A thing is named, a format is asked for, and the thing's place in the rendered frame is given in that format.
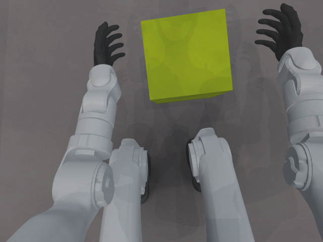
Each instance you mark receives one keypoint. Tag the robot right forearm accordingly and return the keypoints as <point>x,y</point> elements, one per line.
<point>302,84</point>

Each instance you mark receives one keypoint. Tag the robot left hand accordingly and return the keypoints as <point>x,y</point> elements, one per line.
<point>102,51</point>

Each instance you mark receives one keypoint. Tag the robot right hand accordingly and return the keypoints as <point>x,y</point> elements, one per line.
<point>289,30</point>

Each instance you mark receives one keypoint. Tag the right robot thigh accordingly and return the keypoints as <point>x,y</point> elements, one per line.
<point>226,218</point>

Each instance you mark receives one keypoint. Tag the right robot upper arm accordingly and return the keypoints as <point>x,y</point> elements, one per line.
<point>303,170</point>

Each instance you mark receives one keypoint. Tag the robot left forearm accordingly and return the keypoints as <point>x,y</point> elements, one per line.
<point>92,139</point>

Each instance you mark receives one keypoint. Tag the left robot upper arm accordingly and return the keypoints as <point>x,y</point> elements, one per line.
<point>81,188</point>

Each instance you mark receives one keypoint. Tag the left robot foot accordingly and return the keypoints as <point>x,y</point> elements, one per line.
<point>144,197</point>

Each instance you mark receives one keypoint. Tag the carton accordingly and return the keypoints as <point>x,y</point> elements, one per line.
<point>187,56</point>

